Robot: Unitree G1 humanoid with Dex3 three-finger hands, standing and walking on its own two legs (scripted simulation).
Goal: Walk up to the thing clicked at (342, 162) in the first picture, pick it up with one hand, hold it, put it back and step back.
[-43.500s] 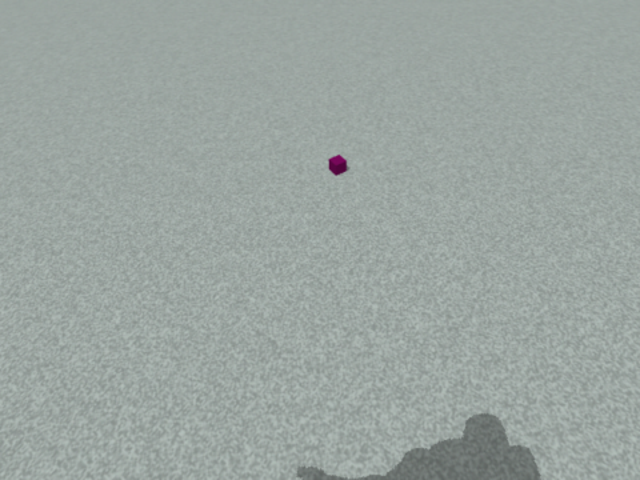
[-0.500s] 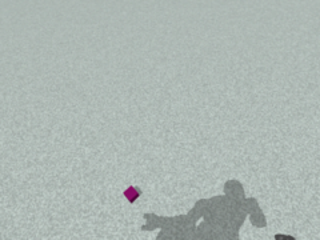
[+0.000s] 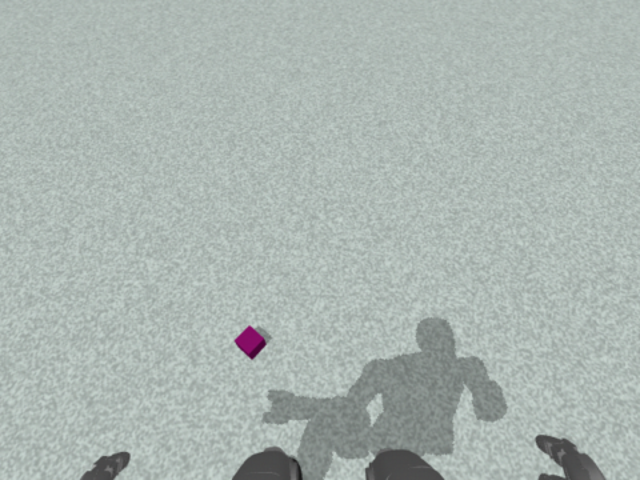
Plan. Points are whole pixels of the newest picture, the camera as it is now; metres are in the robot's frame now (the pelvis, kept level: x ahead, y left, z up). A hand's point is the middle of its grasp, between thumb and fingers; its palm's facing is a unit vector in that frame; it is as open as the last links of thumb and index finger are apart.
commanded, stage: step back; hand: left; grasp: from above
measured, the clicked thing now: (250, 342) +0.50 +0.22 -0.73
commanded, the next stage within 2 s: none
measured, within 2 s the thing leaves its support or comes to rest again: neither
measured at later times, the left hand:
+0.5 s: hand out of the picture -0.01 +0.29 -0.15, palm faces +0.05 -0.93 -0.37, open 7.4 cm
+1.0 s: hand out of the picture -0.21 +0.24 -0.12, palm faces -0.02 -0.91 -0.42, open 7.4 cm
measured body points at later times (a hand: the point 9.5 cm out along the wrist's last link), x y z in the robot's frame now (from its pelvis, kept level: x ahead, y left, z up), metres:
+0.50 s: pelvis -0.13 +0.01 +0.00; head -0.06 +0.04 +0.45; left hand -0.01 +0.33 -0.12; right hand -0.02 -0.29 -0.11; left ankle -0.12 +0.12 -0.72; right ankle -0.08 -0.13 -0.68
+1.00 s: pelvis -0.28 -0.03 +0.01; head -0.24 -0.06 +0.46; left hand -0.21 +0.29 -0.09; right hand -0.19 -0.35 -0.12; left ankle -0.27 +0.13 -0.64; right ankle -0.27 -0.14 -0.72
